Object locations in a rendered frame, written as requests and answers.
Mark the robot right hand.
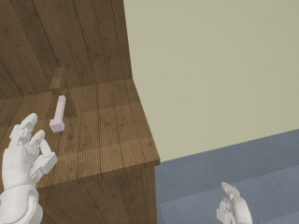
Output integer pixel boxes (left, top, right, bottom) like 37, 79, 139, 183
216, 182, 253, 224

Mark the robot left forearm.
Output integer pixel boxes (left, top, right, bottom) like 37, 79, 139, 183
0, 184, 43, 224

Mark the tap lever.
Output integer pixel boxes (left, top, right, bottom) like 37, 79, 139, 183
49, 95, 66, 133

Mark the counter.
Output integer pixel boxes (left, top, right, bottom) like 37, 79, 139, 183
0, 0, 161, 224

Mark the robot left hand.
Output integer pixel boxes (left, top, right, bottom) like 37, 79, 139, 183
2, 113, 58, 190

